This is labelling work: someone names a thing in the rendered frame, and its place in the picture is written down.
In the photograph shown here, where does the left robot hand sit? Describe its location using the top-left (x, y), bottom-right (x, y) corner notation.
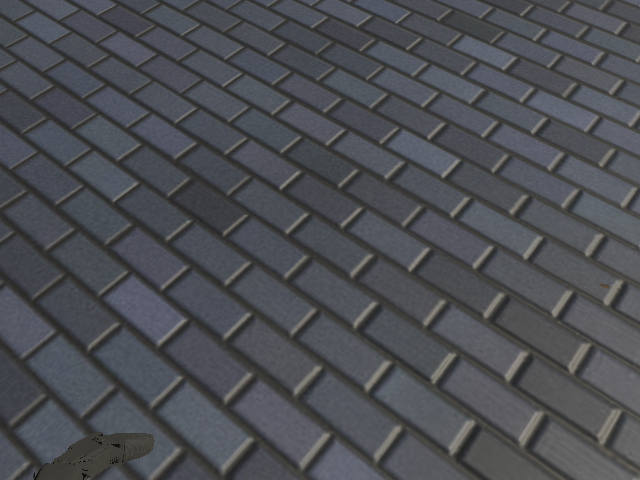
top-left (33, 432), bottom-right (155, 480)

